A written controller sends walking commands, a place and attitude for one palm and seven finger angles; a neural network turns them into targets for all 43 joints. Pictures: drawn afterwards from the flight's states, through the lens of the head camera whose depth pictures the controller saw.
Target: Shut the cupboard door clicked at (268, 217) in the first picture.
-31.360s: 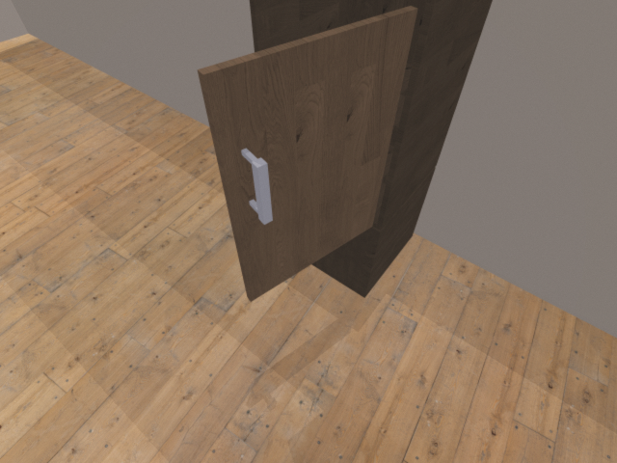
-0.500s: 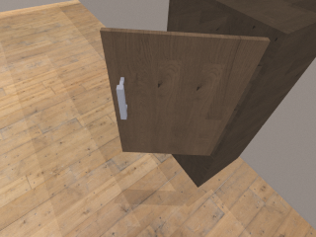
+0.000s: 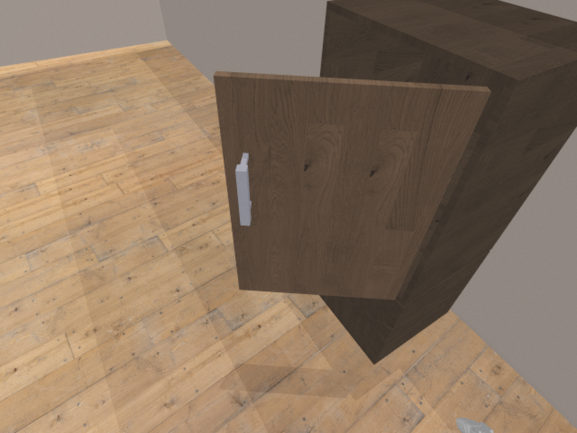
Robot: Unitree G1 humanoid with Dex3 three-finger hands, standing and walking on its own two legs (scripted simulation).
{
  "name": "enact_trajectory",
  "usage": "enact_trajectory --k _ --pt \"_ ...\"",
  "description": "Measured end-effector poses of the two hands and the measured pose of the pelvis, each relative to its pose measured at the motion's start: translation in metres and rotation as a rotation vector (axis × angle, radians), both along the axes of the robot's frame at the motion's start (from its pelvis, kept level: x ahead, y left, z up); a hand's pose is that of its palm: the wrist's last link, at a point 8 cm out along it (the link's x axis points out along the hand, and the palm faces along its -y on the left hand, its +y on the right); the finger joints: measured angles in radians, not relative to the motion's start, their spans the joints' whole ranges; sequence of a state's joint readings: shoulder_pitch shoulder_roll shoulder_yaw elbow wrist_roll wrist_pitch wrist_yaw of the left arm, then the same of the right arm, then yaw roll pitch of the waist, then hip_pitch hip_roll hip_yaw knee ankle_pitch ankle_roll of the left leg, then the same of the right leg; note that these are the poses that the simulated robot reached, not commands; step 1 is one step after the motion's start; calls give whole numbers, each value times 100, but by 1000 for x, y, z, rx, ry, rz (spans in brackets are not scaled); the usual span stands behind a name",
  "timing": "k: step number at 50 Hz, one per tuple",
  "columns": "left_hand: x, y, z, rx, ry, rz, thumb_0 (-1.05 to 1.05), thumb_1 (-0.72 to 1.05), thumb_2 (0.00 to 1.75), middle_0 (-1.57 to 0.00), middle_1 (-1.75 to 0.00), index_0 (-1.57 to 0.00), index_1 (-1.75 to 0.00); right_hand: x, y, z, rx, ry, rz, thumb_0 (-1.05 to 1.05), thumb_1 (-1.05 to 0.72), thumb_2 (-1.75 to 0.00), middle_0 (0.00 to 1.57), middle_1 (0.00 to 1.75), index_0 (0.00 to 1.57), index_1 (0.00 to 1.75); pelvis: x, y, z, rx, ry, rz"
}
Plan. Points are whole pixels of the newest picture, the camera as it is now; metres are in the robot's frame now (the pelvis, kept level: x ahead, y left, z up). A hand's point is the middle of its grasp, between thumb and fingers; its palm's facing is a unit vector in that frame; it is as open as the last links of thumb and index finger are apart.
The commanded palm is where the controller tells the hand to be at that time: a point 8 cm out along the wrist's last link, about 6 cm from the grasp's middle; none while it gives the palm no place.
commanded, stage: shuffle to correct the standing spot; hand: left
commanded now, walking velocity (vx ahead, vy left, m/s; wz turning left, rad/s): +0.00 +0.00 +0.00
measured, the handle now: (245, 190) +0.53 +0.12 +0.04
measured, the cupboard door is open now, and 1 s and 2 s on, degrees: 54 54 54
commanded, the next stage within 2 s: come to a stop and stand still in 0.70 s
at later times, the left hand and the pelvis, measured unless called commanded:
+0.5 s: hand out of the picture -0.05 +0.14 -0.18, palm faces +0.00 -0.99 -0.15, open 7.4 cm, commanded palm none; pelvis +0.01 -0.03 +0.00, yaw -2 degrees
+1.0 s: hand out of the picture +0.14 +0.10 -0.17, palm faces -0.01 -0.97 -0.24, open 7.3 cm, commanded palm none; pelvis +0.07 -0.09 +0.00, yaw -2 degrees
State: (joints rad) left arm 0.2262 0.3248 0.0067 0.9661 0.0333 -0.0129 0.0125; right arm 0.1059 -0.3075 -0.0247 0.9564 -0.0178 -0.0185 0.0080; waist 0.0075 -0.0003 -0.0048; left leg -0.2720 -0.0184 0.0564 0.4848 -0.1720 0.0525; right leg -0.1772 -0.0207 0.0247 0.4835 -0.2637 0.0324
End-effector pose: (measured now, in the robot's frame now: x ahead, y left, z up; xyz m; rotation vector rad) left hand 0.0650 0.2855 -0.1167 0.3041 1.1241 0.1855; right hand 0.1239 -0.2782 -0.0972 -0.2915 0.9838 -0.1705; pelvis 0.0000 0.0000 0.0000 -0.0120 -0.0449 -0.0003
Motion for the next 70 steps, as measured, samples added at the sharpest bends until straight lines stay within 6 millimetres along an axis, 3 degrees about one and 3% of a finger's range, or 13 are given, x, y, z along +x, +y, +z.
enact_trajectory --k 9,20,27,30,33,38,43,47,52,56,64,70 --pt "-35 -7 -11 -30 112 16 1 90 90 -20 -30 -20 -30 -54 4 -13 10 154 -41 0 -90 -90 20 30 20 30 -5 1 3 1 5 2" --pt "-99 -70 -28 -152 329 54 1 90 90 -20 -30 -20 -30 -136 26 -41 118 374 -169 0 -90 -90 20 30 21 30 1 -17 0 5 12 -34" --pt "-114 -105 -33 -203 381 113 1 90 90 -20 -30 -20 -30 -150 22 -45 124 428 -218 0 -90 -90 20 30 21 30 14 -30 -4 -10 23 -35" --pt "-108 -113 -42 -227 392 117 1 90 90 -20 -30 -20 -30 -145 23 -46 116 415 -230 0 -90 -90 20 30 20 30 22 -30 -8 -12 20 -35" --pt "-89 -117 -45 -236 396 79 1 90 90 -20 -30 -20 -30 -139 26 -46 124 389 -251 0 -91 -90 20 30 20 30 30 -33 -9 7 23 -63" --pt "-20 -122 -33 -207 293 2 1 91 90 -20 -30 -20 -30 -142 24 -40 159 392 -285 0 -90 -90 20 30 20 30 39 -47 1 17 37 -87" --pt "40 -118 -22 -113 159 -16 3 94 90 -20 -30 -20 -30 -145 4 -48 192 459 -293 0 -90 -90 20 30 21 30 54 -73 -2 16 40 -64" --pt "62 -128 -18 -80 80 19 2 93 90 -20 -30 -20 -30 -127 -19 -56 186 509 -258 0 -90 -90 20 30 20 30 65 -87 -6 2 33 -42" --pt "68 -148 -20 -113 105 20 1 92 90 -20 -30 -20 -30 -77 -39 -50 153 422 -227 0 -91 -90 19 30 20 30 76 -90 -1 8 28 -43" --pt "67 -146 -31 -129 129 41 1 93 90 -20 -30 -20 -30 -38 -43 -48 122 331 -199 0 -91 -90 19 30 20 30 79 -86 -6 2 15 -46" --pt "54 -142 -34 -125 152 65 1 92 90 -20 -30 -20 -30 15 -35 -43 129 220 -107 0 -91 -90 19 30 20 30 72 -87 -7 36 15 -47" --pt "30 -144 -22 -94 142 51 1 91 90 -20 -30 -20 -30 35 -33 -42 173 99 -69 0 -91 -90 19 30 20 30 65 -87 -6 9 10 -43"
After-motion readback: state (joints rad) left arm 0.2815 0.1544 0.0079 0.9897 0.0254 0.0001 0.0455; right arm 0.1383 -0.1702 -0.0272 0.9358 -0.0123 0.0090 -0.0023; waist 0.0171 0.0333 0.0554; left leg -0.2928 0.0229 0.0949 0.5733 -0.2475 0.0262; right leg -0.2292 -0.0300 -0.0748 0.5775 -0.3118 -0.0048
